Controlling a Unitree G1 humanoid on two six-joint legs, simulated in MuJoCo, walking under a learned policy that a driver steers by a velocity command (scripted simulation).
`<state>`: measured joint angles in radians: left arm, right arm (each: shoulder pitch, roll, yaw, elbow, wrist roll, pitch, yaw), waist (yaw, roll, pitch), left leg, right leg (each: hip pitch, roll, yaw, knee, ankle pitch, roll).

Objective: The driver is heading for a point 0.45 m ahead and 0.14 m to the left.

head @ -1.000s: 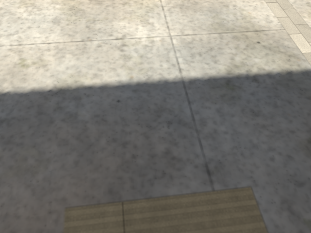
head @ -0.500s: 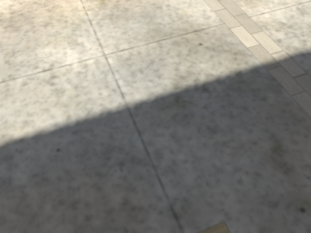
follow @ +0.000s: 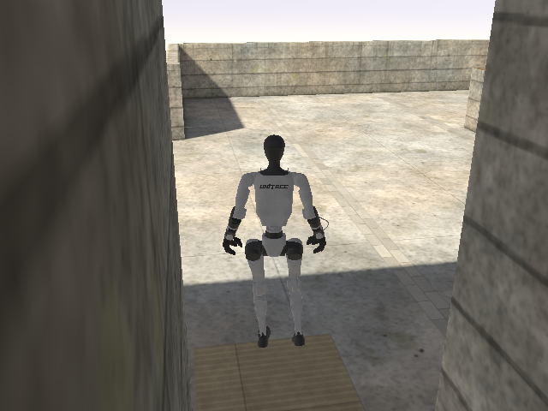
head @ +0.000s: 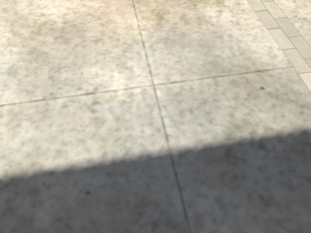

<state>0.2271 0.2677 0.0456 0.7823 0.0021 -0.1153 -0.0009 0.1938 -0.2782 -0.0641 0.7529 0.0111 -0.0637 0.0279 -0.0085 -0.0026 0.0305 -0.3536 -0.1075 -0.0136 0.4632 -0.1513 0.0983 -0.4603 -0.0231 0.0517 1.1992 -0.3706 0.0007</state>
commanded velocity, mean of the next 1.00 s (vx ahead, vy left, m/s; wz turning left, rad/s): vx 0.35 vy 0.00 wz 0.40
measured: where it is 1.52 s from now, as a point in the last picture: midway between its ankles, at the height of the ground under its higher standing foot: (150, 227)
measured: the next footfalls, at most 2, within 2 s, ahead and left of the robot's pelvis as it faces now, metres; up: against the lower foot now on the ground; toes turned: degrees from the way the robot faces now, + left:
right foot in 0.32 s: +0.36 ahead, -0.13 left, +0.00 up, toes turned +15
left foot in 0.76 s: +0.49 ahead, +0.19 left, +0.00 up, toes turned +23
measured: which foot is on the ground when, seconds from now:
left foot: down 0.00-0.32, up 0.34-0.74, down 0.76-1.00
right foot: up 0.00-0.30, down 0.32-0.78, up 0.80-1.00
